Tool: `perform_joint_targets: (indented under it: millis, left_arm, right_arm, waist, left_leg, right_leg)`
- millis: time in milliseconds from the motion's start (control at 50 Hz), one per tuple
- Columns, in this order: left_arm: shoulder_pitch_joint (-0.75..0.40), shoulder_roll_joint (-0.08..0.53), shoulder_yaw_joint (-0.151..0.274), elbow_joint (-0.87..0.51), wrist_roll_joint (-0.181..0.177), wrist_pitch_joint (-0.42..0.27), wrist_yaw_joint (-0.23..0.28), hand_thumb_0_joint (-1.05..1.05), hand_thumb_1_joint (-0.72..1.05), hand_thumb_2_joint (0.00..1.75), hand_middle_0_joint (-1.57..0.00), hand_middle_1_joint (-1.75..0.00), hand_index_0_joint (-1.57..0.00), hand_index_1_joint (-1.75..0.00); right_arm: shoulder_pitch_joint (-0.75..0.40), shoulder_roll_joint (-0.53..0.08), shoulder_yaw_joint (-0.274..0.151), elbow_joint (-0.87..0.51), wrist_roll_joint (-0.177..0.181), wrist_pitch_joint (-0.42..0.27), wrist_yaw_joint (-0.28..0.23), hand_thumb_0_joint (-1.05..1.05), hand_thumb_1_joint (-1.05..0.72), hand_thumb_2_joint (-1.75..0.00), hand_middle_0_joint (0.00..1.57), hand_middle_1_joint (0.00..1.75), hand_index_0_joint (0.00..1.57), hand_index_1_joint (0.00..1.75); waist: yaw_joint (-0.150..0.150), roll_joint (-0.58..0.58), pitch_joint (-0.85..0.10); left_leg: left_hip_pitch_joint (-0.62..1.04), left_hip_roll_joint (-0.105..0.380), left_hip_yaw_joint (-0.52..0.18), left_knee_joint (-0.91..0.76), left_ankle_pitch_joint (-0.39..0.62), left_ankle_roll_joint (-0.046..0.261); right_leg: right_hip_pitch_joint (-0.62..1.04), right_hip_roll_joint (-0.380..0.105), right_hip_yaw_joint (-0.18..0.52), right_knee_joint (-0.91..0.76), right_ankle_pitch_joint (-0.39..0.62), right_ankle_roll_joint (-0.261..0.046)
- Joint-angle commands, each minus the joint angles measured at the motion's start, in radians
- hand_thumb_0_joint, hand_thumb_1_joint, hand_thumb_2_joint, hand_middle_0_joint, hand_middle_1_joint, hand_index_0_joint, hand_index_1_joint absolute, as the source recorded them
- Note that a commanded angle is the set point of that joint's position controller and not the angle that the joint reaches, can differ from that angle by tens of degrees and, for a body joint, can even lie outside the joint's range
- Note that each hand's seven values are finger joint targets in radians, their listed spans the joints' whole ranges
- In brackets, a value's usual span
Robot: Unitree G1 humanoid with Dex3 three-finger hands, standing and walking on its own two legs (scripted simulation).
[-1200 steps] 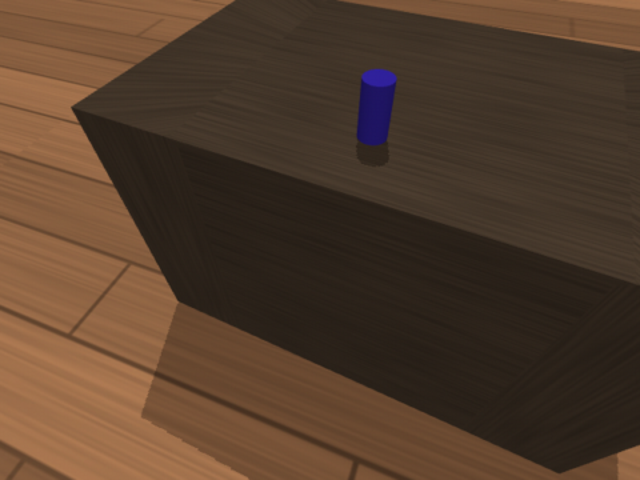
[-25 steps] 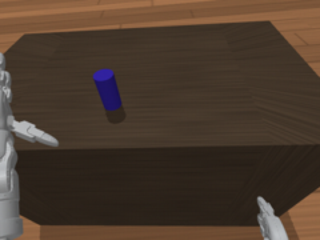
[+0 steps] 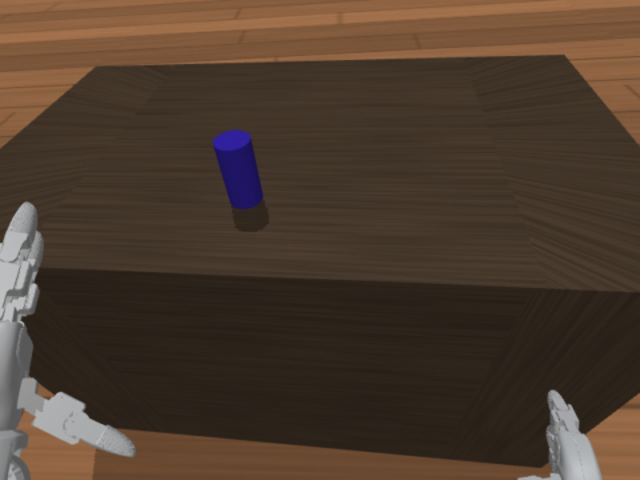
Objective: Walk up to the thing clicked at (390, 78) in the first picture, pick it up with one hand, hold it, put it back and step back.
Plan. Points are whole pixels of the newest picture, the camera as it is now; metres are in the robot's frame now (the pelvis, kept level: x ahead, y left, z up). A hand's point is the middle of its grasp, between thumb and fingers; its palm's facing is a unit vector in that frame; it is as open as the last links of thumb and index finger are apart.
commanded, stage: sink last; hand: left
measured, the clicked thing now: (239, 171) +0.55 +0.19 +0.10
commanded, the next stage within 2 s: home in 0.12 s
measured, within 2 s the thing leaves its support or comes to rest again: neither
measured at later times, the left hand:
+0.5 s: hand (96, 345) +0.20 +0.25 +0.14, palm faces +0.34 -0.87 -0.36, open 17.4 cm
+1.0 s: hand (215, 432) +0.19 +0.19 -0.08, palm faces +0.09 -0.98 -0.20, open 17.6 cm
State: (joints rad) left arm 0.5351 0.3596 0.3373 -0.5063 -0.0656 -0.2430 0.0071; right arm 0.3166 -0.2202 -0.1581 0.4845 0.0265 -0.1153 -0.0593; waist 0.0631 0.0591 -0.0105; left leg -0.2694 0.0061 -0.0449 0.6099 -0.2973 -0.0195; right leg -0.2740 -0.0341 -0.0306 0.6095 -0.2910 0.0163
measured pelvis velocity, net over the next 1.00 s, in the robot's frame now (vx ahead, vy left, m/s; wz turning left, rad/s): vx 0.03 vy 0.01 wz -0.02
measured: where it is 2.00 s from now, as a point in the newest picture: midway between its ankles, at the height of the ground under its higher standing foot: outside the picture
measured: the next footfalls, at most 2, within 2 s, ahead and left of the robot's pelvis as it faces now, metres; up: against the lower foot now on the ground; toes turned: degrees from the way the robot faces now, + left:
none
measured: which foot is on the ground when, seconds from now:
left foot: down 0.00-1.00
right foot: down 0.00-1.00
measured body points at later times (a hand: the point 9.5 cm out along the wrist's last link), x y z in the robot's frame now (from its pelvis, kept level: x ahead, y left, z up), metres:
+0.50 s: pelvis -0.01 +0.01 +0.01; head +0.00 +0.00 +0.46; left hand +0.18 +0.30 +0.16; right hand +0.16 -0.21 -0.08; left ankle +0.02 +0.14 -0.73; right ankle +0.02 -0.13 -0.73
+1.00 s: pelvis +0.03 +0.01 +0.01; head +0.06 +0.02 +0.46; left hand +0.19 +0.24 -0.07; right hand +0.18 -0.22 -0.09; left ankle +0.02 +0.14 -0.73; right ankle +0.02 -0.13 -0.73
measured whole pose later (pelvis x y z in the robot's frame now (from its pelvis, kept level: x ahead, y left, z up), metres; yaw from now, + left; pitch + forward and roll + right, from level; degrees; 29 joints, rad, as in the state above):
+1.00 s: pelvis +0.03 +0.01 +0.01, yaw -1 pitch +1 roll -1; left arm 0.33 0.17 0.04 0.43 0.01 -0.15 0.05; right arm 0.19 -0.18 0.01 0.69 -0.01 -0.13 -0.06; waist 0.00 -0.02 0.04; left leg -0.27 0.02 -0.03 0.56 -0.31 -0.01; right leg -0.27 -0.03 -0.02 0.52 -0.28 0.02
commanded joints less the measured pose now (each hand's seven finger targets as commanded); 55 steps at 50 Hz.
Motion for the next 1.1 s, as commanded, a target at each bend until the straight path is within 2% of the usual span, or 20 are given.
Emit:
perform_joint_targets:
  millis: [0, 100, 220, 300, 380, 420, 540, 580, 640, 680, 700, 740, 780, 800, 820, 840, 900, 940, 1020, 1080]
  left_arm:
    - [-0.176, 0.172, 0.143, -0.096, -0.010, -0.090, 0.029, 0.00, -0.59, 0.05, -0.07, -0.07, -0.07, -0.08]
    - [-0.200, 0.205, 0.178, -0.146, -0.011, -0.138, 0.026, 0.00, -0.57, 0.04, -0.07, -0.07, -0.07, -0.07]
    - [-0.198, 0.229, 0.238, -0.013, -0.019, -0.160, 0.027, 0.00, -0.53, 0.08, -0.05, -0.06, -0.05, -0.06]
    - [-0.247, 0.160, 0.166, 0.063, -0.025, -0.166, 0.019, 0.00, -0.53, 0.07, -0.05, -0.06, -0.05, -0.06]
    - [-0.227, 0.084, 0.056, 0.090, -0.012, -0.166, 0.013, 0.00, -0.53, 0.07, -0.05, -0.06, -0.05, -0.06]
    - [-0.185, 0.108, 0.060, 0.122, -0.004, -0.154, 0.017, 0.00, -0.54, 0.07, -0.05, -0.06, -0.05, -0.06]
    - [-0.081, 0.057, -0.017, 0.170, 0.018, -0.110, 0.022, 0.00, -0.55, 0.06, -0.05, -0.06, -0.05, -0.05]
    - [-0.138, 0.071, -0.039, 0.123, 0.025, -0.099, 0.029, 0.00, -0.59, 0.04, -0.05, -0.05, -0.05, -0.05]
    - [-0.095, -0.077, -0.192, 0.379, 0.040, -0.052, 0.026, 0.00, -0.61, 0.01, -0.04, -0.04, -0.04, -0.04]
    - [-0.171, -0.063, -0.200, 0.407, 0.047, -0.049, 0.028, 0.00, -0.61, 0.02, -0.04, -0.05, -0.04, -0.04]
    - [-0.189, -0.056, -0.206, 0.409, 0.050, -0.047, 0.028, 0.00, -0.61, 0.01, -0.04, -0.04, -0.04, -0.04]
    - [-0.198, -0.063, -0.229, 0.440, 0.052, -0.041, 0.026, 0.00, -0.61, 0.02, -0.04, -0.04, -0.04, -0.04]
    - [-0.146, -0.040, -0.210, 0.560, 0.053, -0.019, 0.032, 0.00, -0.60, 0.03, -0.04, -0.05, -0.04, -0.05]
    - [-0.154, -0.043, -0.224, 0.560, 0.052, -0.011, 0.031, 0.00, -0.60, 0.03, -0.04, -0.05, -0.04, -0.04]
    - [-0.138, 0.045, -0.068, 0.557, 0.057, -0.010, 0.071, 0.00, -0.58, 0.04, -0.05, -0.05, -0.05, -0.05]
    - [-0.058, -0.071, -0.207, 0.727, 0.067, 0.013, 0.059, 0.00, -0.61, 0.02, -0.04, -0.04, -0.04, -0.04]
    - [-0.192, -0.110, -0.254, 0.792, 0.066, 0.023, 0.060, 0.00, -0.57, 0.04, -0.05, -0.05, -0.05, -0.05]
    - [-0.308, -0.057, -0.230, 0.748, 0.068, 0.021, 0.068, 0.00, -0.55, 0.05, -0.05, -0.05, -0.05, -0.05]
    - [-0.390, -0.055, -0.251, 0.786, 0.070, 0.040, 0.082, 0.00, -0.57, 0.04, -0.05, -0.05, -0.05, -0.05]
    - [-0.356, -0.070, -0.272, 0.819, 0.071, 0.065, 0.092, 0.00, -0.59, 0.03, -0.04, -0.04, -0.04, -0.04]
  right_arm:
    - [-0.071, -0.125, -0.057, -0.173, -0.002, -0.074, -0.008, 0.00, 0.49, -0.07, 0.06, 0.05, 0.05, 0.05]
    - [-0.056, -0.145, -0.072, -0.196, 0.000, -0.112, 0.003, 0.00, 0.49, -0.06, 0.06, 0.05, 0.05, 0.05]
    - [-0.053, -0.111, -0.044, -0.179, 0.004, -0.117, 0.014, 0.00, 0.38, -0.16, 0.12, 0.13, 0.12, 0.13]
    - [-0.148, -0.039, 0.052, -0.199, 0.009, -0.121, 0.021, 0.00, 0.06, -0.48, 0.13, 0.18, 0.13, 0.18]
    - [-0.158, 0.022, 0.139, -0.116, 0.003, -0.123, 0.024, 0.00, -0.26, -0.56, 0.14, 0.20, 0.14, 0.20]
    - [-0.117, -0.083, 0.053, -0.080, -0.006, -0.121, 0.011, 0.00, -0.40, -0.61, 0.15, 0.22, 0.15, 0.22]
    - [-0.115, -0.160, -0.019, -0.047, -0.017, -0.113, 0.005, 0.00, -0.64, -0.75, 0.17, 0.26, 0.17, 0.26]
    - [-0.134, -0.137, 0.000, -0.041, -0.019, -0.111, 0.003, 0.00, -0.67, -0.77, 0.18, 0.26, 0.18, 0.26]
    - [-0.225, -0.007, 0.111, -0.015, -0.014, -0.109, 0.006, 0.00, -0.69, -0.78, 0.18, 0.27, 0.18, 0.27]
    - [-0.225, 0.004, 0.130, 0.001, -0.017, -0.104, 0.002, 0.00, -0.84, -0.87, 0.20, 0.29, 0.20, 0.29]
    - [-0.194, -0.025, 0.103, 0.024, -0.019, -0.100, -0.002, 0.00, -0.89, -0.90, 0.20, 0.30, 0.20, 0.30]
    - [-0.206, -0.013, 0.133, -0.007, -0.021, -0.101, -0.001, 0.00, -0.89, -0.90, 0.20, 0.30, 0.20, 0.30]
    - [-0.160, -0.071, 0.085, 0.026, -0.025, -0.094, -0.010, 0.00, -0.89, -0.90, 0.20, 0.30, 0.20, 0.30]
    - [-0.158, -0.048, 0.104, 0.034, -0.025, -0.088, -0.007, 0.00, -0.89, -0.90, 0.20, 0.30, 0.20, 0.30]
    - [-0.152, -0.137, 0.095, 0.076, -0.034, -0.083, -0.011, 0.00, -0.88, -0.90, 0.20, 0.30, 0.20, 0.30]
    - [-0.147, -0.116, 0.107, 0.085, -0.032, -0.076, -0.009, 0.00, -0.89, -0.90, 0.20, 0.30, 0.20, 0.30]
    - [-0.146, -0.100, 0.109, 0.090, -0.032, -0.058, -0.007, 0.00, -0.90, -0.90, 0.20, 0.30, 0.20, 0.30]
    - [-0.152, -0.100, 0.112, 0.090, -0.032, -0.048, -0.005, 0.00, -0.90, -0.90, 0.20, 0.30, 0.20, 0.30]
    - [-0.143, -0.101, 0.117, 0.086, -0.030, -0.045, -0.015, 0.00, -0.89, -0.90, 0.20, 0.30, 0.20, 0.30]
    - [-0.138, -0.111, 0.110, 0.090, -0.030, -0.038, -0.018, 0.00, -0.89, -0.90, 0.20, 0.30, 0.20, 0.30]
  waist:
    - [-0.023, -0.072, 0.065]
    - [-0.001, -0.037, 0.057]
    - [0.018, -0.034, 0.028]
    - [0.027, -0.053, 0.065]
    - [0.022, -0.011, 0.031]
    - [0.001, -0.025, -0.006]
    - [-0.031, -0.019, -0.100]
    - [-0.033, 0.010, -0.105]
    - [-0.049, -0.064, 0.029]
    - [-0.056, -0.049, 0.024]
    - [-0.058, -0.034, 0.013]
    - [-0.053, -0.041, -0.055]
    - [-0.058, -0.042, -0.075]
    - [-0.046, -0.016, -0.088]
    - [-0.018, -0.042, -0.116]
    - [-0.046, -0.044, -0.063]
    - [-0.070, -0.015, -0.077]
    - [-0.065, 0.009, -0.112]
    - [-0.075, -0.007, -0.191]
    - [-0.068, -0.023, -0.209]
  left_leg:
    - [-0.034, -0.031, 0.077, -0.155, -0.092, 0.039]
    - [-0.026, -0.031, 0.072, -0.183, -0.101, 0.033]
    - [-0.014, -0.038, 0.078, -0.187, -0.042, 0.033]
    - [-0.033, -0.030, 0.071, -0.214, -0.068, 0.035]
    - [-0.028, -0.026, 0.065, -0.222, -0.061, 0.038]
    - [-0.002, -0.019, 0.063, -0.220, -0.031, 0.038]
    - [0.093, -0.008, 0.053, -0.202, 0.142, 0.023]
    - [0.102, -0.004, 0.049, -0.203, 0.176, 0.018]
    - [0.044, -0.006, 0.053, -0.218, 0.099, 0.030]
    - [0.033, -0.005, 0.054, -0.223, 0.058, 0.033]
    - [0.034, -0.004, 0.051, -0.226, 0.059, 0.031]
    - [0.056, -0.008, 0.055, -0.205, 0.122, 0.031]
    - [0.068, -0.012, 0.065, -0.176, 0.207, 0.028]
    - [0.072, -0.017, 0.070, -0.171, 0.237, 0.026]
    - [0.077, -0.018, 0.063, -0.152, 0.243, 0.018]
    - [0.055, -0.020, 0.071, -0.148, 0.238, 0.018]
    - [0.050, -0.014, 0.073, -0.127, 0.288, 0.010]
    - [0.051, -0.013, 0.072, -0.113, 0.306, 0.008]
    - [0.078, -0.008, 0.073, -0.087, 0.346, 0.011]
    - [0.095, -0.004, 0.074, -0.085, 0.399, 0.007]
  right_leg:
    - [-0.039, 0.010, -0.008, -0.190, -0.120, -0.003]
    - [-0.007, 0.018, -0.019, -0.192, -0.133, -0.006]
    - [0.052, 0.010, -0.014, -0.205, -0.072, -0.007]
    - [0.037, 0.016, -0.021, -0.208, -0.090, -0.006]
    - [0.050, 0.022, -0.023, -0.193, -0.060, -0.006]
    - [0.065, 0.029, -0.029, -0.184, -0.017, -0.006]
    - [0.089, 0.043, -0.040, -0.162, 0.136, -0.012]
    - [0.089, 0.043, -0.043, -0.161, 0.167, -0.014]
    - [0.037, 0.037, -0.035, -0.189, 0.096, -0.010]
    - [0.032, 0.033, -0.034, -0.191, 0.069, -0.010]
    - [0.032, 0.034, -0.038, -0.185, 0.076, -0.013]
    - [0.066, 0.029, -0.037, -0.177, 0.134, -0.011]
    - [0.073, 0.026, -0.031, -0.168, 0.205, -0.011]
    - [0.089, 0.022, -0.029, -0.168, 0.236, -0.013]
    - [0.121, 0.034, -0.028, -0.162, 0.229, -0.017]
    - [0.094, 0.033, -0.022, -0.162, 0.223, -0.019]
    - [0.056, 0.037, -0.024, -0.134, 0.272, -0.023]
    - [0.062, 0.034, -0.024, -0.121, 0.295, -0.023]
    - [0.075, 0.033, -0.018, -0.096, 0.343, -0.020]
    - [0.099, 0.037, -0.023, -0.088, 0.388, -0.020]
